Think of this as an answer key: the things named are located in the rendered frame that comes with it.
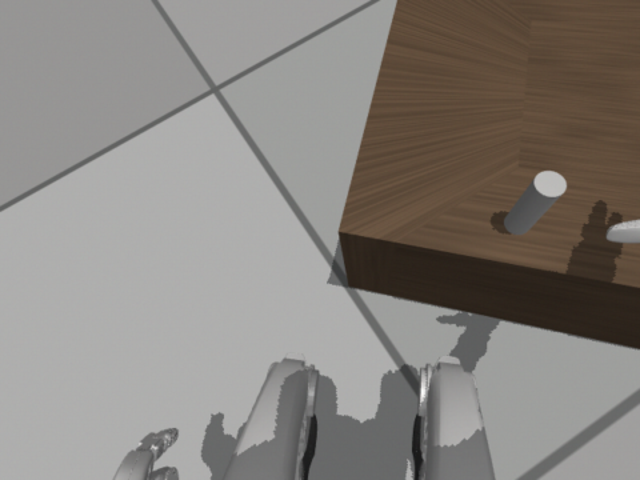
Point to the can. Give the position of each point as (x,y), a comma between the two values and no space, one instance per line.
(541,194)

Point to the right robot hand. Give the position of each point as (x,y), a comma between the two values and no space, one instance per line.
(625,232)

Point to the left robot hand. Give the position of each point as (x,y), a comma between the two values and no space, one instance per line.
(138,464)

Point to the left robot foot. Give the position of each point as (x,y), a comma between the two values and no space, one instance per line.
(310,450)

